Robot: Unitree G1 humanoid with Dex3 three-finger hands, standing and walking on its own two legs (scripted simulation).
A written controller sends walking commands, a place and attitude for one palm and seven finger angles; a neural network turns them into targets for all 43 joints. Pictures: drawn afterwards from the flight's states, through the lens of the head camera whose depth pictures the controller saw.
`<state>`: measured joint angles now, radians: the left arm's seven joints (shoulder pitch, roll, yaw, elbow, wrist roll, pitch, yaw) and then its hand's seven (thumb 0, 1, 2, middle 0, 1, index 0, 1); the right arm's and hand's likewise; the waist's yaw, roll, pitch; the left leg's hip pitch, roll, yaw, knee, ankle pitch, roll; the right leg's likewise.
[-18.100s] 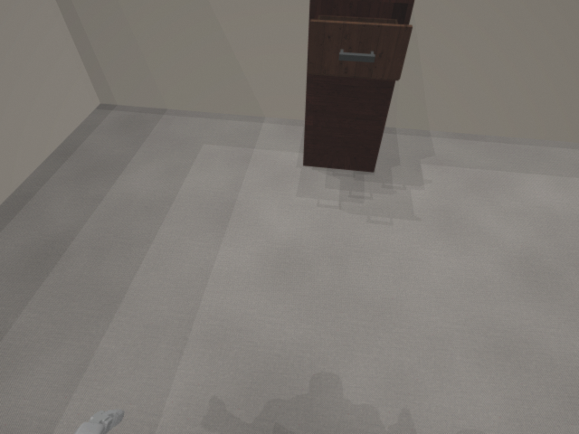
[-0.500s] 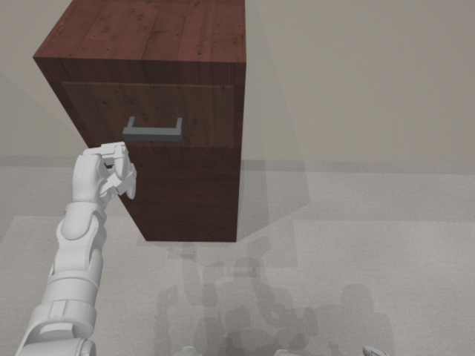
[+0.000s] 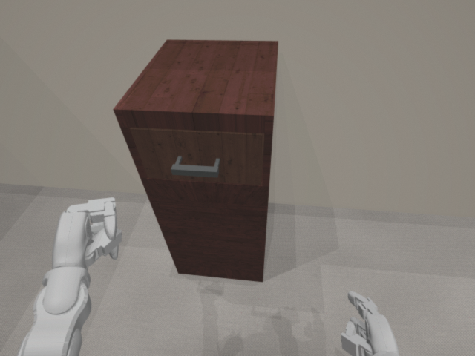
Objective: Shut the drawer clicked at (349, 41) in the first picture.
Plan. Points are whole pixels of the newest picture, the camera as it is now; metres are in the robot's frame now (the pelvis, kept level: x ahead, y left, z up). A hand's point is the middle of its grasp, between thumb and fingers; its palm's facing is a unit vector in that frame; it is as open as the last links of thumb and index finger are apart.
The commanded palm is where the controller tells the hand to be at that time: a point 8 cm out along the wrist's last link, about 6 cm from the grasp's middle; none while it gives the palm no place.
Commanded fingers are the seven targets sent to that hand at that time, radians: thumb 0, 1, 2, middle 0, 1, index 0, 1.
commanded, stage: draw the hand back to the body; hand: left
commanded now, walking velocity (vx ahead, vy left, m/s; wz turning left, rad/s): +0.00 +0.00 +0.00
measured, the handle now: (196, 165) +0.58 +0.17 -0.04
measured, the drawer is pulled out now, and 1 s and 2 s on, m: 0.00 0.00 0.00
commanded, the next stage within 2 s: step back with the hand held close in 0.50 s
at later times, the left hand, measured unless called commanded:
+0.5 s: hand (56, 273) +0.17 +0.24 +0.16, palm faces +0.42 -0.82 -0.38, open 3.2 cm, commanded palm +0.13 +0.28 +0.18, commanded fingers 0.00 0.90 0.90 -1.40 -1.60 -1.40 -1.60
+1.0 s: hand (55, 274) +0.18 +0.25 +0.15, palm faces +0.25 -0.83 -0.49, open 3.2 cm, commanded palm +0.11 +0.29 +0.18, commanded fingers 0.00 0.90 0.90 -1.40 -1.60 -1.40 -1.60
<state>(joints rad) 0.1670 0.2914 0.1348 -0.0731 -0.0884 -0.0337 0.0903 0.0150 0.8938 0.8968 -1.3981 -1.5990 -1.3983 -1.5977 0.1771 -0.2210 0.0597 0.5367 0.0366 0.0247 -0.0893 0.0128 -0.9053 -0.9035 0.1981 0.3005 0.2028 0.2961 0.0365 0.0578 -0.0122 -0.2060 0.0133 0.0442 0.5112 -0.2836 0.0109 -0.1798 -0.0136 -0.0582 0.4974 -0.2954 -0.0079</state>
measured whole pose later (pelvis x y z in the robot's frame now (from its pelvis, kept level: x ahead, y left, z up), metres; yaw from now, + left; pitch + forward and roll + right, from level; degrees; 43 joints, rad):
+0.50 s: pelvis +0.00 +0.00 +0.01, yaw +0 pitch -5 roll +0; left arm 0.54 0.30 0.28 -0.45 -0.08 -0.10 0.11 0.01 0.89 0.90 -1.40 -1.60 -1.40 -1.60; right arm 0.21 -0.24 0.02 0.60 0.01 -0.09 -0.08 0.02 -0.91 -0.90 0.20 0.30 0.20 0.30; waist 0.07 0.09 0.02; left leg -0.11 0.02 0.04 0.44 -0.25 0.01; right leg -0.07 0.00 -0.07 0.41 -0.26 -0.01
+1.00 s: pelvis -0.02 +0.02 +0.00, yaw -1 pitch +1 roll -1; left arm 0.64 0.39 0.34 -0.55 -0.06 -0.16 0.11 0.01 0.89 0.90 -1.40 -1.60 -1.40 -1.60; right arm 0.18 -0.23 -0.03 0.54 0.01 0.03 -0.07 0.02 -0.91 -0.90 0.20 0.30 0.20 0.30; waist 0.00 0.03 0.06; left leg -0.25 0.01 0.07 0.45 -0.21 0.03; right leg -0.23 -0.02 -0.03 0.42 -0.20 0.02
